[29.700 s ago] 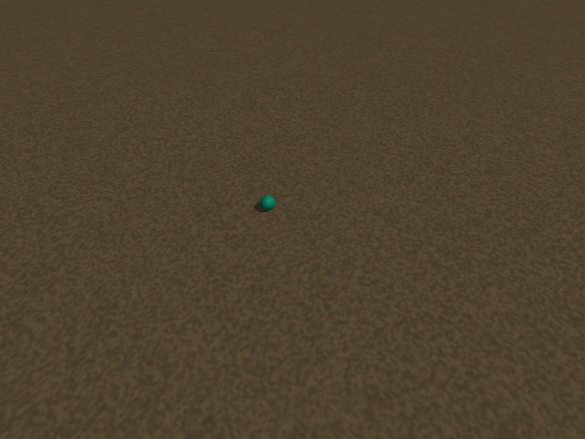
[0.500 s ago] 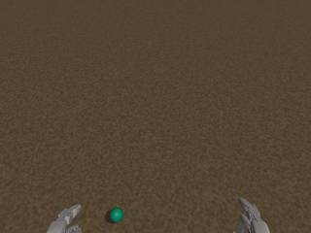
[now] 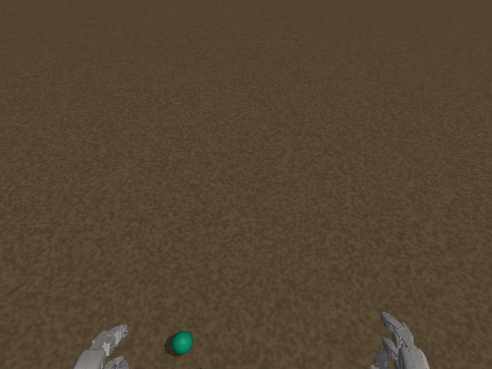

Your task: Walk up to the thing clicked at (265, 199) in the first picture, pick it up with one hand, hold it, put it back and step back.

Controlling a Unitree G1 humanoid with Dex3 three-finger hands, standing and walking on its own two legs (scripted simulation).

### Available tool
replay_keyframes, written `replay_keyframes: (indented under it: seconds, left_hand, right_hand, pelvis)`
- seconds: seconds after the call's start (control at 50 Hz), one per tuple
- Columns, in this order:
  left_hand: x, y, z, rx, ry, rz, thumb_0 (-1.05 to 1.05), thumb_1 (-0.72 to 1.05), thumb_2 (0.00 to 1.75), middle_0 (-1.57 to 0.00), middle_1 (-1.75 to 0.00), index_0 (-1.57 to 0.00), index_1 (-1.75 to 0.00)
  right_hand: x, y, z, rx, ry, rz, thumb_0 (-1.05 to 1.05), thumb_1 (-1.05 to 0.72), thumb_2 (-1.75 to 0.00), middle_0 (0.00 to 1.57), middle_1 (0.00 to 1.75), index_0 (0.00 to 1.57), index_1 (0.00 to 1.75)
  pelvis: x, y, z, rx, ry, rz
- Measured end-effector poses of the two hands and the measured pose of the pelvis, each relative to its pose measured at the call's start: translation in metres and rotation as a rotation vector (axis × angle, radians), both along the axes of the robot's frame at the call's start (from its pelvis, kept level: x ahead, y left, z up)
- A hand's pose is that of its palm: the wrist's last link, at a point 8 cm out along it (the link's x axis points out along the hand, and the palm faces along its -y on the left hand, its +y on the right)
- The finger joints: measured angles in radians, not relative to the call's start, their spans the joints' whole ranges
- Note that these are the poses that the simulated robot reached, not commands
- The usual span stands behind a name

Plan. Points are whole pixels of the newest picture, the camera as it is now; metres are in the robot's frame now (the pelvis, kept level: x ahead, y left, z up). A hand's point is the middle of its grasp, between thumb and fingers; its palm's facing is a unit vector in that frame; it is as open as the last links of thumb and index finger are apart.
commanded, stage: home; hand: left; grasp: from above
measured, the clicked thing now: (182, 342) +0.40 +0.22 -0.68
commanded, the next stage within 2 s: stand in 0.06 s
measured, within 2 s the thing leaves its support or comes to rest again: neither
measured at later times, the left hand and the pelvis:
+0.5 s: hand out of the picture +0.08 +0.24 -0.11, palm faces +0.04 -0.94 -0.34, open 7.4 cm; pelvis -0.01 +0.00 +0.04, yaw +0 degrees
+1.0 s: hand out of the picture +0.02 +0.24 -0.10, palm faces +0.05 -0.94 -0.34, open 7.4 cm; pelvis -0.02 +0.00 +0.06, yaw +1 degrees
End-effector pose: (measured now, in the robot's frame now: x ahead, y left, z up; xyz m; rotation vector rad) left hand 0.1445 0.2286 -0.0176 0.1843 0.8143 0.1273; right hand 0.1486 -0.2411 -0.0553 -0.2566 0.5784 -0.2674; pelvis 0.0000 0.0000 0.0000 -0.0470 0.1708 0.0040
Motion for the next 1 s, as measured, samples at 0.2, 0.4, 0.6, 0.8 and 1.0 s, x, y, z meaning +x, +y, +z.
replay_keyframes:
  seconds: [0.2, 0.4, 0.6, 0.8, 1.0]
  left_hand:
    - [0.001, 0.005, -0.007, 0.051, -0.032, -0.027, 0.01, 0.90, 0.90, -0.20, -0.30, -0.21, -0.29]
    - [-0.042, 0.049, -0.046, 0.131, 0.157, 0.036, 0.01, 0.90, 0.90, -0.20, -0.30, -0.21, -0.30]
    - [-0.112, 0.053, -0.055, 0.103, 0.387, 0.115, 0.01, 0.91, 0.90, -0.20, -0.30, -0.20, -0.30]
    - [-0.138, 0.051, -0.052, 0.085, 0.475, 0.138, 0.01, 0.91, 0.90, -0.20, -0.30, -0.21, -0.30]
    - [-0.134, 0.059, -0.045, 0.105, 0.462, 0.136, 0.00, 0.91, 0.90, -0.20, -0.30, -0.21, -0.30]
  right_hand:
    - [-0.005, 0.002, -0.008, -0.022, 0.086, 0.066, 0.01, -0.91, -0.89, 0.21, 0.30, 0.20, 0.29]
    - [-0.043, -0.026, -0.021, -0.001, 0.440, 0.095, 0.01, -0.91, -0.89, 0.21, 0.30, 0.21, 0.30]
    - [-0.078, -0.033, -0.014, 0.023, 0.580, 0.027, 0.01, -0.91, -0.89, 0.20, 0.30, 0.20, 0.29]
    - [-0.094, -0.028, -0.011, 0.049, 0.637, 0.004, 0.01, -0.91, -0.89, 0.20, 0.30, 0.20, 0.30]
    - [-0.100, -0.033, -0.008, 0.052, 0.643, -0.007, 0.00, -0.91, -0.89, 0.20, 0.30, 0.20, 0.30]
  pelvis:
    - [-0.007, 0.001, 0.003, 0.010, -0.050, 0.001]
    - [-0.013, 0.002, 0.026, 0.044, -0.158, -0.002]
    - [-0.009, 0.002, 0.048, 0.041, -0.207, 0.010]
    - [-0.012, 0.002, 0.060, 0.041, -0.241, 0.014]
    - [-0.017, 0.002, 0.064, 0.043, -0.252, 0.014]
